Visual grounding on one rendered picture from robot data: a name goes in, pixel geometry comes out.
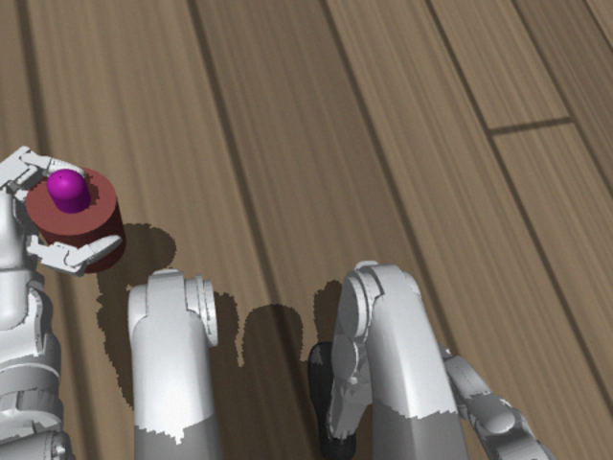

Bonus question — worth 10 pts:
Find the right robot foot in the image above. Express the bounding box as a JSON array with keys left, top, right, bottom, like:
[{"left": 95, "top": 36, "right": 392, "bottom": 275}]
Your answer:
[{"left": 307, "top": 342, "right": 356, "bottom": 460}]

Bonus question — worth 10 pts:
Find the left robot hand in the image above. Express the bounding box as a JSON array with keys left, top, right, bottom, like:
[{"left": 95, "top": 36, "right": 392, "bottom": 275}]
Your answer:
[{"left": 0, "top": 146, "right": 123, "bottom": 277}]

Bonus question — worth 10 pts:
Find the bottle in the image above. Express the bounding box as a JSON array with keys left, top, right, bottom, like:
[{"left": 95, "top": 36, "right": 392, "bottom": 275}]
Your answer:
[{"left": 26, "top": 167, "right": 126, "bottom": 274}]

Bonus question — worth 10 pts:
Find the left robot arm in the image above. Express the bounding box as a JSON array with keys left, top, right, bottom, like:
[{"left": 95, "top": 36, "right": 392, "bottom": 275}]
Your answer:
[{"left": 0, "top": 268, "right": 76, "bottom": 460}]

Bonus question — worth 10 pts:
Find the right robot arm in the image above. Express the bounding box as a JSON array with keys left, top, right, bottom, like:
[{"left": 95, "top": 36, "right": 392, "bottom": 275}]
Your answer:
[{"left": 467, "top": 394, "right": 557, "bottom": 460}]

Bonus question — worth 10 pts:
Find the right robot hand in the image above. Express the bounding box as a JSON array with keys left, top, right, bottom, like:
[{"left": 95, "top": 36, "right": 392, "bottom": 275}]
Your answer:
[{"left": 438, "top": 343, "right": 494, "bottom": 421}]

